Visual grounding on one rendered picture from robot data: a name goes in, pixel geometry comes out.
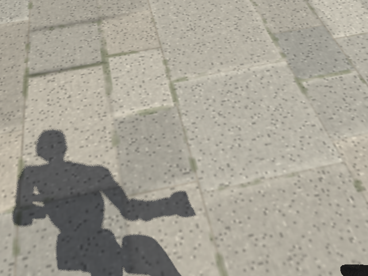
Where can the right robot hand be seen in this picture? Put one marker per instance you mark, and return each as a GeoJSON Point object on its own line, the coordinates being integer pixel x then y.
{"type": "Point", "coordinates": [354, 270]}

